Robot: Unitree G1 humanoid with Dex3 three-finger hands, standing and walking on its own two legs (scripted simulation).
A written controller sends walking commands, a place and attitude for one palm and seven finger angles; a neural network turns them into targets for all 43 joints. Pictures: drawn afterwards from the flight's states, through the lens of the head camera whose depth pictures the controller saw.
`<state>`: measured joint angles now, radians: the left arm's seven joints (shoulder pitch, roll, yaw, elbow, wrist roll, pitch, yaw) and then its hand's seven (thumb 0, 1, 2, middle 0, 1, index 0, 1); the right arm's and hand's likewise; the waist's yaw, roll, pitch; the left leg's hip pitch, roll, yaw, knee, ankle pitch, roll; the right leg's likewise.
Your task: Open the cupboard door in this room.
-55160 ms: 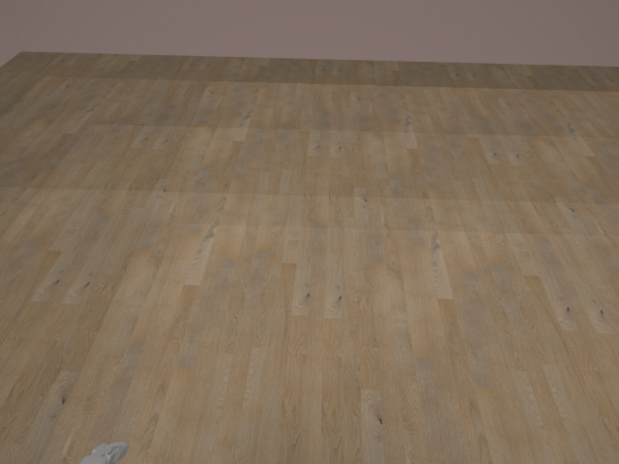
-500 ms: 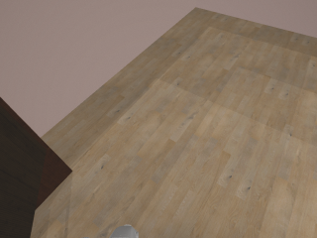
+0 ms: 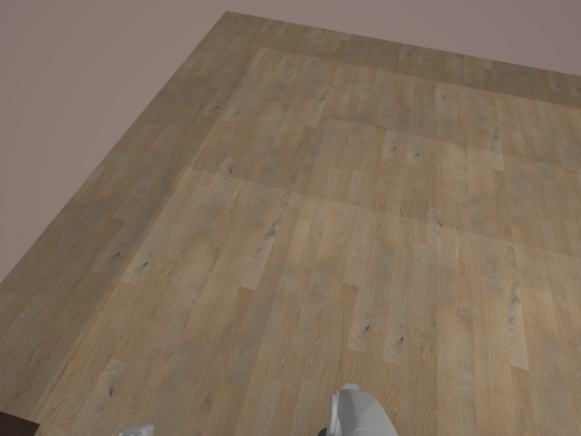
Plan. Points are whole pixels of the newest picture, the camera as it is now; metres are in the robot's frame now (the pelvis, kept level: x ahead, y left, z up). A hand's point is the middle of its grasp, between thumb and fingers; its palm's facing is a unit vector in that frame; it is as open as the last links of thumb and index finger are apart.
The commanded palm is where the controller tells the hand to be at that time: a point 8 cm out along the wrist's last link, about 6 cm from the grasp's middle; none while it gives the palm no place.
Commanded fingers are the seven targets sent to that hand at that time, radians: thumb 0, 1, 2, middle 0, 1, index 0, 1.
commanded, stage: walk to a spot facing it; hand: left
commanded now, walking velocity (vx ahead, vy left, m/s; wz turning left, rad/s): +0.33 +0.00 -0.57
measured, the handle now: out of the picture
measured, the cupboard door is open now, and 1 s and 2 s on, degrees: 44 44 44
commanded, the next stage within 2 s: turn to face it in 0.94 s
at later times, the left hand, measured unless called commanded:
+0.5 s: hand (232, 333) +0.29 +0.11 -0.15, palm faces -0.15 -0.95 -0.26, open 7.2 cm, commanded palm none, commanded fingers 0.00 0.90 0.90 -0.20 -0.30 -0.20 -0.30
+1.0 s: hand (284, 195) +0.63 +0.04 -0.17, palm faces -0.35 -0.92 -0.16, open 7.4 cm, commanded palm none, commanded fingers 0.00 0.90 0.90 -0.20 -0.30 -0.20 -0.30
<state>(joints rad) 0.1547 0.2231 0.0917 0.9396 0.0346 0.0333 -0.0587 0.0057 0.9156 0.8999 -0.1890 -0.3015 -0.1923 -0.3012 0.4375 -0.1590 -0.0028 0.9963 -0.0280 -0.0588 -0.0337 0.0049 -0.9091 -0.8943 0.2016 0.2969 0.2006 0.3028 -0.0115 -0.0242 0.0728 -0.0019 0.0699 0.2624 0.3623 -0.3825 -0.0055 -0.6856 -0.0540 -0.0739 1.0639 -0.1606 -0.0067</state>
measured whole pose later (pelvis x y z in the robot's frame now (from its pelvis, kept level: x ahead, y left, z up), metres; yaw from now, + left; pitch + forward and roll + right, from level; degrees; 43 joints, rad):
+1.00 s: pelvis +0.50 -0.11 +0.00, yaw -26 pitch +0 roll -1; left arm 0.23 0.18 0.09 0.98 0.03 0.00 -0.02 0.00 0.91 0.90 -0.19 -0.30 -0.19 -0.30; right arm 0.33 -0.19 -0.03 1.04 -0.01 -0.07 -0.04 0.00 -0.94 -0.89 0.20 0.30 0.20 0.30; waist 0.03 -0.02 0.06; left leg -0.11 0.02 0.23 0.42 -0.32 0.05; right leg -0.67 -0.08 -0.02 1.15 -0.18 0.01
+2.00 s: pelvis +0.63 -0.23 -0.01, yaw +0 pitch +2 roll +0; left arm 0.16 0.25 0.07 0.91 0.01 0.03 0.01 0.00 0.91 0.90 -0.19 -0.30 -0.20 -0.30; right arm 0.20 -0.23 -0.06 0.93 -0.02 0.04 0.00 0.01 -0.91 -0.89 0.20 0.30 0.20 0.30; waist -0.01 0.04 0.07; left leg -0.35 0.00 -0.07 0.54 -0.23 -0.03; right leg -0.35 -0.03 -0.02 0.69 -0.38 0.09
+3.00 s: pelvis +0.65 -0.29 +0.00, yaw +37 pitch +1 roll +2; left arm 0.18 0.18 0.03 0.87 0.02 0.01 0.02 0.00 0.91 0.90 -0.20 -0.30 -0.20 -0.30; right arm 0.17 -0.27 -0.09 0.95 -0.01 0.09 0.03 0.01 -0.91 -0.89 0.20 0.30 0.20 0.30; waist -0.03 0.03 0.09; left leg -0.52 -0.01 0.00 1.16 -0.43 -0.06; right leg -0.24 -0.09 -0.12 0.54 -0.31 -0.01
